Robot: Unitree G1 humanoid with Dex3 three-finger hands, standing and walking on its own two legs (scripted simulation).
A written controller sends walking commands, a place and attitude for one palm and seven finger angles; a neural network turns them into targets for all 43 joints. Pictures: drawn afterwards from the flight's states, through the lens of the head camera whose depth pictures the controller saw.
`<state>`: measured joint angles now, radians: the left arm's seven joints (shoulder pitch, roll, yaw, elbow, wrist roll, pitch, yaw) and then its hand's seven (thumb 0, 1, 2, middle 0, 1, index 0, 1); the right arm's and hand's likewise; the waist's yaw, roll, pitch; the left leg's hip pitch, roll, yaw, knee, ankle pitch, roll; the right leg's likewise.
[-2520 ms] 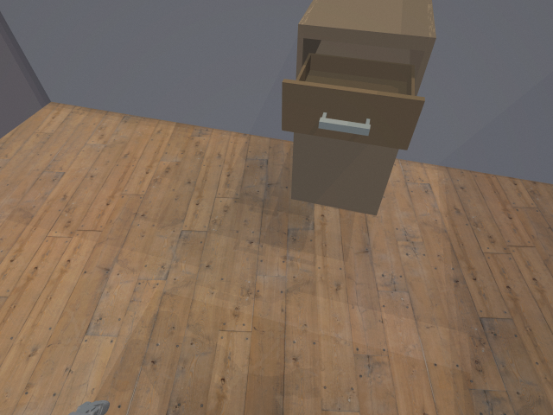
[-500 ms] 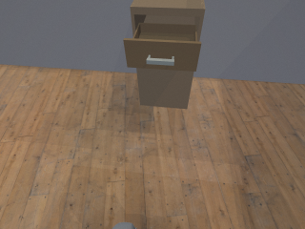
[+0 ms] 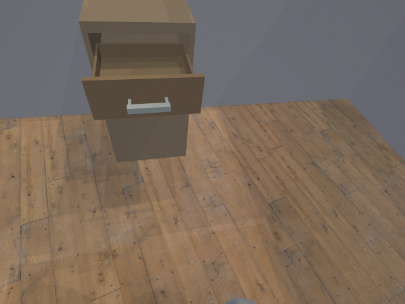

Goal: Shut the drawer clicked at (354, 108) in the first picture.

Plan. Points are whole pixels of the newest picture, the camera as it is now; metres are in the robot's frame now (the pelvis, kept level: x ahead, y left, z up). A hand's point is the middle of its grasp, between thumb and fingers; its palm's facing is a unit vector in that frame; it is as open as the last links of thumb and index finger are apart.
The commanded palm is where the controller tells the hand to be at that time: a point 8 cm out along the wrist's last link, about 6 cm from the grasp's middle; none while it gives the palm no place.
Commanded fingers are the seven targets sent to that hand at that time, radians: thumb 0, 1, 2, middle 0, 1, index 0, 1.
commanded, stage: walk to a spot facing it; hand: left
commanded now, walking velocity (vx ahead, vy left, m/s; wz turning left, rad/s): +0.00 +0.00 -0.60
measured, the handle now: (148, 104) +0.69 +0.24 -0.07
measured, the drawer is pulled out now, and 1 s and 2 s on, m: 0.30 0.30 0.30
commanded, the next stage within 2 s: turn to face it in 1.86 s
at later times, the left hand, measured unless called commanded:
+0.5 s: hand (163, 235) +0.31 +0.12 -0.17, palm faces -0.32 -0.93 -0.19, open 7.3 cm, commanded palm none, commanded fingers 0.00 0.90 0.90 -0.20 -0.30 -0.20 -0.30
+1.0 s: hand (127, 236) +0.29 +0.21 -0.18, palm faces -0.46 -0.87 -0.16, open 7.4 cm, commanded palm none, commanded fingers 0.00 0.90 0.90 -0.20 -0.30 -0.20 -0.30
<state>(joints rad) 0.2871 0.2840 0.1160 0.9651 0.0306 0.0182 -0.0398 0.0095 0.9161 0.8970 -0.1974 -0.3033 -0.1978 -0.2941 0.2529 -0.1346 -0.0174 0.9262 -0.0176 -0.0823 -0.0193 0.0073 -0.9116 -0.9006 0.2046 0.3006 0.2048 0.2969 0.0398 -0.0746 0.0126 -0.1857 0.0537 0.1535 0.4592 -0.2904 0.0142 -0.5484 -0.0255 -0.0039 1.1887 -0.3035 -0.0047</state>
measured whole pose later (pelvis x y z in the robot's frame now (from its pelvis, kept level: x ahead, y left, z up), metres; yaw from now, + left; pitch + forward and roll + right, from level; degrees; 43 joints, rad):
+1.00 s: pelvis +0.16 +0.05 +0.00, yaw -34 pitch -1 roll -3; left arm 0.27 0.25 0.11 0.96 0.02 0.10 -0.03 0.01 0.92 0.90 -0.20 -0.30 -0.20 -0.29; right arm 0.24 -0.14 -0.03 0.91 -0.01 -0.01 -0.03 0.01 -0.92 -0.90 0.21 0.30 0.21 0.30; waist 0.03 -0.05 0.05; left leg -0.17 0.10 0.25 0.46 -0.28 0.05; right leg -0.49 -0.05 0.01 1.14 -0.35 0.09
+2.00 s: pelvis +0.22 -0.05 +0.00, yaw -69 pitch +0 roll -2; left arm 0.20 0.23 0.10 0.96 0.02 0.06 -0.04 0.01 0.92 0.90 -0.20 -0.30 -0.20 -0.29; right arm 0.31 -0.16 -0.04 0.97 -0.02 -0.03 -0.03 0.01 -0.93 -0.90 0.21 0.30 0.21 0.30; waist 0.01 -0.03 0.08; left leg -0.11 0.11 0.24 0.44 -0.32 0.00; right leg -0.55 -0.06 -0.06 0.98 -0.31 0.04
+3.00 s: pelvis +0.18 -0.09 -0.01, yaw -39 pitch +0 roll +1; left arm 0.23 0.18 0.06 0.88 0.01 0.02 0.02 0.01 0.91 0.90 -0.20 -0.30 -0.20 -0.29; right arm 0.18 -0.28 -0.11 0.91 -0.02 0.08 0.02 0.01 -0.91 -0.90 0.20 0.30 0.20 0.30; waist 0.00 0.06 0.05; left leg -0.52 -0.05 -0.07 0.95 -0.40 -0.03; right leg -0.24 -0.04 -0.08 0.55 -0.31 -0.01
